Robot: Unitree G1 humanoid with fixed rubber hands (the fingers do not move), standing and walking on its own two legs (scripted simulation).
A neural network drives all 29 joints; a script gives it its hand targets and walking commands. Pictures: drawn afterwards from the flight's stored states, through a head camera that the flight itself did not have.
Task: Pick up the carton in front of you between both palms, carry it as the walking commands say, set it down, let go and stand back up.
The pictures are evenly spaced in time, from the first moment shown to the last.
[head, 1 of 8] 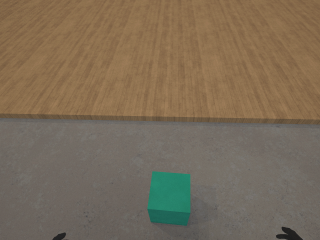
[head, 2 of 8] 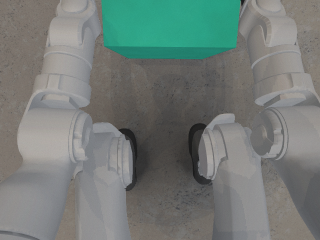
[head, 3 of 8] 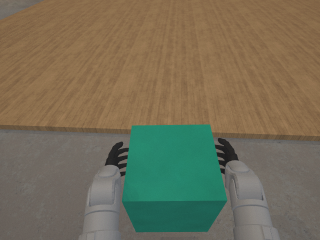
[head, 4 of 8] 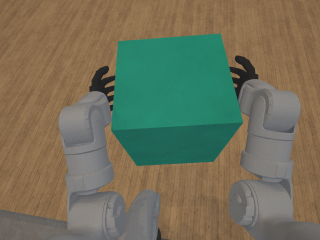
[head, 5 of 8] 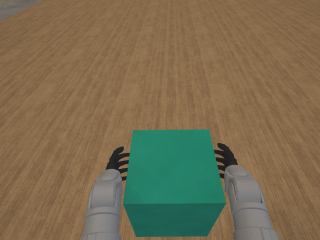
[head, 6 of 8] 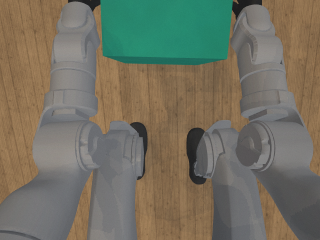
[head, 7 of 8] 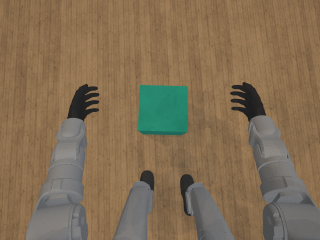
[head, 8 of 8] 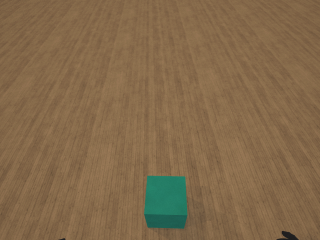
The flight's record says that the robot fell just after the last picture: no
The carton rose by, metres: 0.82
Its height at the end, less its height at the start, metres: +0.06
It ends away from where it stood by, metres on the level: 2.14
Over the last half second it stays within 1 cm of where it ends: yes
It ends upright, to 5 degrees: yes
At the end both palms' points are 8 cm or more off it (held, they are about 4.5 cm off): yes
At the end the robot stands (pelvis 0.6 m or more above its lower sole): yes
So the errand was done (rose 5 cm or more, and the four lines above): yes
